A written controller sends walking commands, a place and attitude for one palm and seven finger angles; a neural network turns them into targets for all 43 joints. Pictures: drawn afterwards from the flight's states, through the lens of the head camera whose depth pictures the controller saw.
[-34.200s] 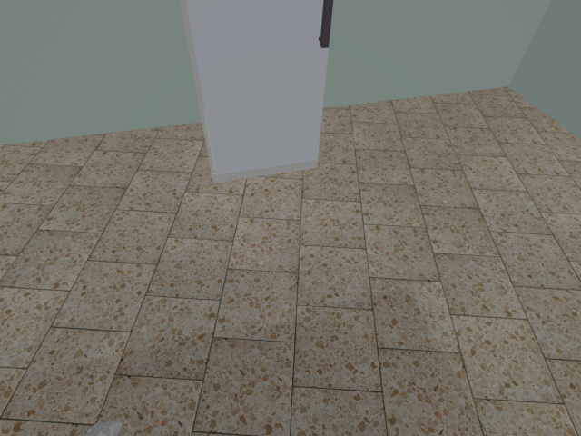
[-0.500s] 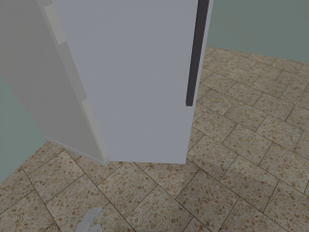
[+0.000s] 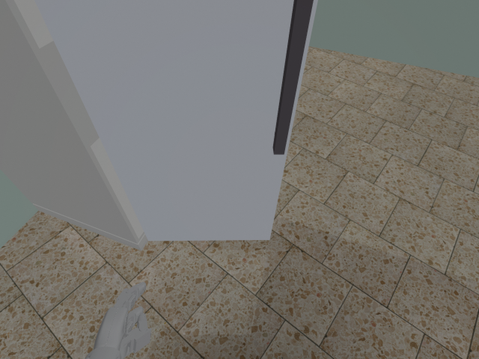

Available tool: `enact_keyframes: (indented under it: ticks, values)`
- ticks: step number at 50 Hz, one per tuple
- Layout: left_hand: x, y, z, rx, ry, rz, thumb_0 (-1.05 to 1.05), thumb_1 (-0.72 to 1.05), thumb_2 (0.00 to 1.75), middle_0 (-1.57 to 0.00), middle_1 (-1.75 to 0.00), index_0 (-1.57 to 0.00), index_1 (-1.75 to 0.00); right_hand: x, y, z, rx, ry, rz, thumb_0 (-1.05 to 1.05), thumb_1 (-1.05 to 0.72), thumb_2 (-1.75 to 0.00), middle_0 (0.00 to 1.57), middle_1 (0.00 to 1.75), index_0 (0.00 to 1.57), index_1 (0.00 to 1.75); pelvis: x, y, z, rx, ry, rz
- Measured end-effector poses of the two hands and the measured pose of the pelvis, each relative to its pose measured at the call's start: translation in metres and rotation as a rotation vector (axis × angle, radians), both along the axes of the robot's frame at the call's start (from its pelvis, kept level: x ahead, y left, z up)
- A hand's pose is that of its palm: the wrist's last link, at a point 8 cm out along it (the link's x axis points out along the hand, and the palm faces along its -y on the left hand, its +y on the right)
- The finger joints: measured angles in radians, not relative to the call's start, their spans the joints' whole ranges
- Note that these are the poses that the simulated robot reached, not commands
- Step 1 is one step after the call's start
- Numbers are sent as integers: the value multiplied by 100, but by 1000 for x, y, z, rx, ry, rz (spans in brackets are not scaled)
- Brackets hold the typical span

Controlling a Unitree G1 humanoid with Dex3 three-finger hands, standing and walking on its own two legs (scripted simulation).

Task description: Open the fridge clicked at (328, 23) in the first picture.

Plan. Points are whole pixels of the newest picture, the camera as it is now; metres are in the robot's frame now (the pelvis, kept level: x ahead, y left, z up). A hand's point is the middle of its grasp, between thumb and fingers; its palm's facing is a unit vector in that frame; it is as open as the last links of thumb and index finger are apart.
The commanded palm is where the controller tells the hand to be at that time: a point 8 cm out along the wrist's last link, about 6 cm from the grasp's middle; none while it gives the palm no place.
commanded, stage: stop stepping back and stand still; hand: right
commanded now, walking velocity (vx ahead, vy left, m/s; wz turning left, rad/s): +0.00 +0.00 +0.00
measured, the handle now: (291, 58) +0.64 -0.06 +0.18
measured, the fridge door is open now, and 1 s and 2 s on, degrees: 68 68 68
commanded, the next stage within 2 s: let the arm hang, fingers relaxed in 0.44 s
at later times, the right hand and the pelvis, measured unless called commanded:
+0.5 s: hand out of the picture +0.25 -0.28 +0.18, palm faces +0.36 +0.77 -0.52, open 7.4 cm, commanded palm +0.18 -0.32 +0.19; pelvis +0.03 -0.02 +0.01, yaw +2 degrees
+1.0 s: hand out of the picture -0.01 -0.21 -0.17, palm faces +0.02 +0.98 -0.18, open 7.0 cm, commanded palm none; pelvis -0.01 -0.03 +0.01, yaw -1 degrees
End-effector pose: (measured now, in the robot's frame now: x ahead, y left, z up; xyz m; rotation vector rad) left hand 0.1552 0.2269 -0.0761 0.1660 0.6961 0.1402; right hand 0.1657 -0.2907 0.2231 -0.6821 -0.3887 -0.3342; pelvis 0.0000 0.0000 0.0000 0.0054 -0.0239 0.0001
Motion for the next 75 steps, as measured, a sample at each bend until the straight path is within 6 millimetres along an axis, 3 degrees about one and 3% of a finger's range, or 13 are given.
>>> enact_keyframes:
  ticks: [10,21,27,29,33,36,38,41,42,48,55,65,75]
  values:
    - [15,-6,-1,52,97,12,1,91,90,-20,-30,-20,-30,25,-28,-62,228,197,-118,1,-89,-90,21,31,22,30,28,-15,8,-10,11,20]
    - [47,-20,20,35,-3,1,1,91,90,-20,-30,-20,-30,46,-18,-16,88,82,21,2,-88,-90,21,31,22,30,34,-20,11,9,31,28]
    - [42,-20,19,29,-2,28,1,91,90,-20,-30,-20,-30,38,-33,-32,125,172,-40,1,-89,-90,21,31,22,30,32,-24,12,8,37,36]
    - [38,-17,10,18,16,-15,1,91,90,-20,-30,-20,-30,40,-39,-63,158,279,-52,1,-89,-90,21,31,21,30,28,-27,10,10,45,15]
    - [22,-6,-16,28,125,-48,0,91,90,-20,-30,-20,-30,30,-42,-184,351,734,-152,0,-90,-90,20,30,21,30,17,-34,3,2,50,-1]
    - [-3,-1,-26,41,202,-26,1,91,90,-20,-30,-20,-30,-10,-17,-268,487,1070,-192,1,-90,-90,19,30,20,30,11,-34,1,-5,37,-1]
    - [-25,1,-29,53,268,-8,1,91,90,-20,-30,-20,-30,-45,8,-310,570,1252,-195,1,-90,-90,19,30,20,30,7,-32,1,-8,27,-1]
    - [-64,-1,-30,69,389,13,0,91,90,-20,-30,-20,-30,-96,44,-351,690,1450,-206,1,-92,-90,20,30,20,30,1,-28,3,-6,14,-2]
    - [-77,-2,-31,72,434,17,0,91,90,-20,-30,-20,-30,-108,43,-356,719,1462,-248,0,-96,-90,20,30,21,30,-1,-26,4,-3,13,-6]
    - [-143,-12,-40,50,641,56,0,91,90,-20,-30,-20,-30,-170,34,-365,732,1621,-338,-1,-99,-90,21,31,21,30,-10,-26,9,18,15,-16]
    - [-180,-37,-56,-32,727,94,0,91,90,-20,-30,-20,-30,-206,18,-353,699,1709,-439,0,-93,-90,20,30,21,30,-12,-35,10,18,19,-5]
    - [-182,-62,-62,-94,723,103,0,91,90,-20,-30,-20,-30,-180,20,-353,692,1664,-407,1,-91,-90,20,30,20,30,-8,-41,11,6,17,7]
    - [-168,-53,-58,-68,695,124,1,92,90,-20,-30,-20,-30,-152,31,-357,704,1632,-356,1,-93,-90,20,30,20,30,-1,-40,12,0,15,13]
